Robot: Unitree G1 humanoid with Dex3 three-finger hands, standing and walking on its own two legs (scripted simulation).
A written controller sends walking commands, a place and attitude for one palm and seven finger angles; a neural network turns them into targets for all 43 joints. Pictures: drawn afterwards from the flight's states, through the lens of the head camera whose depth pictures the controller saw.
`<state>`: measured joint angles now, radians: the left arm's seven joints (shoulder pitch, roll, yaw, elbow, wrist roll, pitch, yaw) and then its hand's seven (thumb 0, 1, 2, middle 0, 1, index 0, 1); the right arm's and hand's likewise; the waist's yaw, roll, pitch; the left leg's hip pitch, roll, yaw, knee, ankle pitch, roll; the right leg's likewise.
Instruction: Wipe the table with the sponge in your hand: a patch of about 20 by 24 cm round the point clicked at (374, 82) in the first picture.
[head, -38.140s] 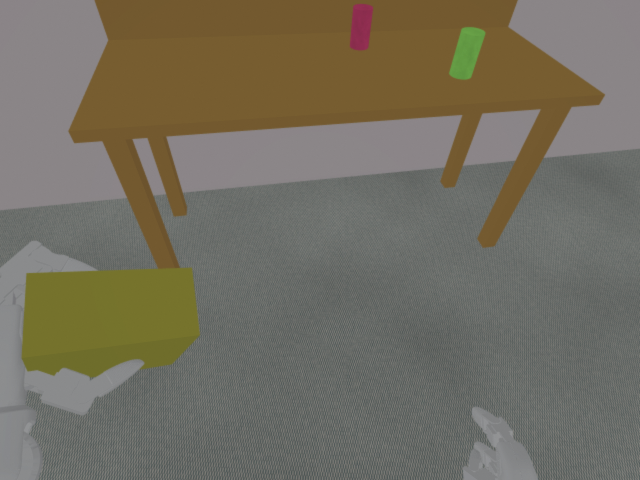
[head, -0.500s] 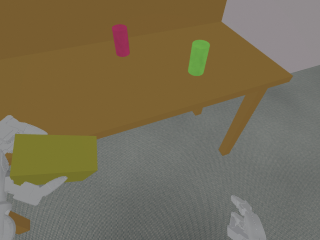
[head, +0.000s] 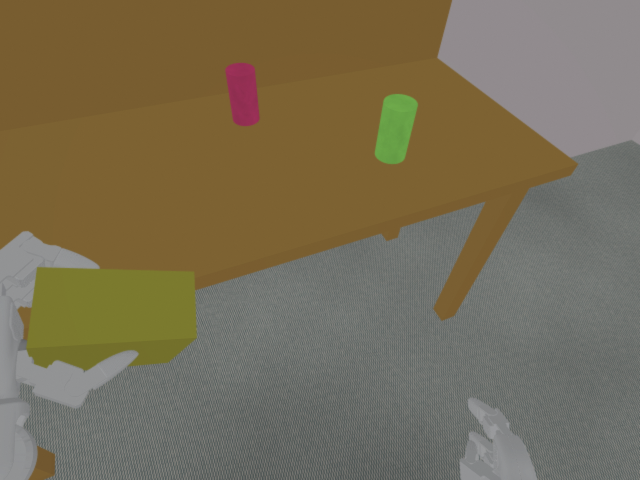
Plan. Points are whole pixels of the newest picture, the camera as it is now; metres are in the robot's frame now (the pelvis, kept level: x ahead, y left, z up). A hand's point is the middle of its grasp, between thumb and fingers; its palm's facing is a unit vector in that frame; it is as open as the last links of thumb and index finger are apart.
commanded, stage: look again from close up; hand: left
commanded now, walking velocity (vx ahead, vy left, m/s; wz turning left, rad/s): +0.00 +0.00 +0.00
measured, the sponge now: (137, 322) +0.24 +0.21 +0.12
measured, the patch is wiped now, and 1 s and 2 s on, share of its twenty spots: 0.00 0.00 0.00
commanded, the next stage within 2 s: shuffle to correct the standing spot in 0.36 s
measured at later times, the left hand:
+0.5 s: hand (96, 312) +0.23 +0.23 +0.16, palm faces +0.41 -0.83 -0.37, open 10.6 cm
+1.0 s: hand (158, 246) +0.31 +0.21 +0.15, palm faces +0.45 -0.82 -0.36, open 10.6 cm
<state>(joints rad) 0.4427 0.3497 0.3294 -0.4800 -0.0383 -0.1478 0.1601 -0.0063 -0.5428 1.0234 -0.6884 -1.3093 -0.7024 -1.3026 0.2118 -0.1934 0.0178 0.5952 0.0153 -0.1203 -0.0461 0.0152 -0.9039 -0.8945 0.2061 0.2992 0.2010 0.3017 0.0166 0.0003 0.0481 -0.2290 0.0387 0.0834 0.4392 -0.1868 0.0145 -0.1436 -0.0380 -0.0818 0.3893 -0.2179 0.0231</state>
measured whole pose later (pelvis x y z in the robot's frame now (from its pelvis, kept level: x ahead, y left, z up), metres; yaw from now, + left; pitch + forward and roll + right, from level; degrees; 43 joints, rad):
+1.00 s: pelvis +0.09 -0.04 -0.03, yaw +0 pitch -2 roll +2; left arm 0.42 0.39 0.38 -0.55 -0.07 -0.17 0.18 -0.01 -0.54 1.02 -0.69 -1.31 -0.70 -1.30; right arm 0.18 -0.20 0.01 0.59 0.01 -0.06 -0.04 0.02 -0.90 -0.89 0.21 0.30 0.20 0.30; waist 0.03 -0.05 0.11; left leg -0.35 0.06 0.12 0.72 -0.31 0.01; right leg -0.25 0.00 -0.03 0.95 -0.50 -0.05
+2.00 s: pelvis +0.31 -0.28 +0.00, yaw +3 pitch -1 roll +3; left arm 0.49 0.35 0.32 -0.52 -0.04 -0.17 0.17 -0.01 -0.54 1.02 -0.69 -1.31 -0.70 -1.30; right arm 0.16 -0.22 0.02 0.62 0.01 -0.08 -0.05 0.02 -0.91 -0.89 0.21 0.30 0.20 0.30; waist 0.00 0.00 0.12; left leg -0.44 0.02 0.05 0.92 -0.38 -0.03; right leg -0.26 -0.02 -0.11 0.54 -0.27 -0.08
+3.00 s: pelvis +0.28 -0.22 +0.00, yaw +5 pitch -1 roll -2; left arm 0.18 0.48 0.39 -0.33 0.02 -0.19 0.12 -0.01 -0.54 1.02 -0.69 -1.30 -0.71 -1.30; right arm 0.22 -0.20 0.03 0.63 0.00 -0.13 -0.05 0.02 -0.90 -0.89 0.21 0.30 0.20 0.30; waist 0.07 -0.02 0.06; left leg -0.29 0.03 0.06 0.49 -0.18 0.03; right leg -0.23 0.02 -0.07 0.42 -0.17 -0.02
